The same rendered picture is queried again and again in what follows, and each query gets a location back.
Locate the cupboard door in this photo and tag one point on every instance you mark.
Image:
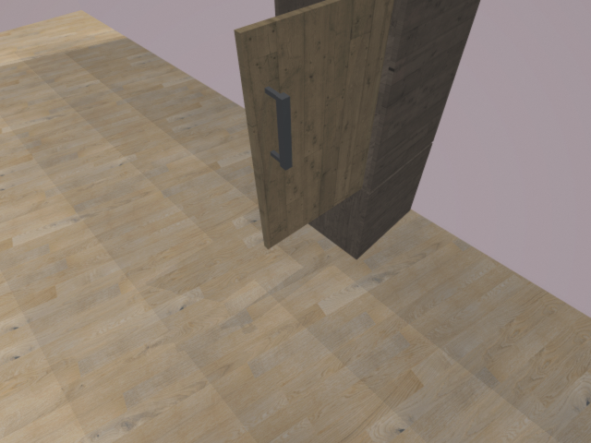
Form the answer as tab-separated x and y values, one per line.
328	57

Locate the handle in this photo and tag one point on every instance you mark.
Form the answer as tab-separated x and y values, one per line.
283	109

